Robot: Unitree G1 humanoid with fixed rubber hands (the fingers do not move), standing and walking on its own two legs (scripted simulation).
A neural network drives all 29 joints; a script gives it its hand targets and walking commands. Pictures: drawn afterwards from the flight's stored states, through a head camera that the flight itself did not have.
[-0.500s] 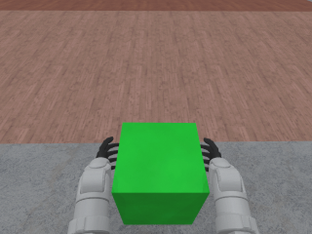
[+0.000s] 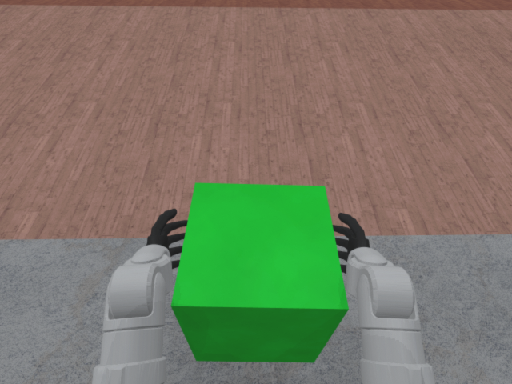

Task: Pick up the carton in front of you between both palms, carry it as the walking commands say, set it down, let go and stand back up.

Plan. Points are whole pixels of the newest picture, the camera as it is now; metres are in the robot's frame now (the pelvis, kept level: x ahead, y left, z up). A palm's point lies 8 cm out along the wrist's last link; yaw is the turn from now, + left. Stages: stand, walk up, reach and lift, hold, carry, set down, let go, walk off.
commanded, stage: carry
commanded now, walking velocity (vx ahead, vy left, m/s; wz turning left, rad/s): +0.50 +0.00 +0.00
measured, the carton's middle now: (257, 277) +0.29 +0.01 +0.01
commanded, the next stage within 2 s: none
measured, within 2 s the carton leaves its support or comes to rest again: neither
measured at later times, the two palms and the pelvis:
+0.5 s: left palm (169, 150) +0.54 +0.19 +0.09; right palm (312, 154) +0.53 -0.11 +0.09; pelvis +0.27 +0.04 +0.01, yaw +1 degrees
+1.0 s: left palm (190, 85) +0.85 +0.19 +0.10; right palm (294, 85) +0.88 -0.11 +0.09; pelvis +0.61 +0.02 +0.01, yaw +4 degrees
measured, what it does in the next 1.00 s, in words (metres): walks ahead: left foot, then right foot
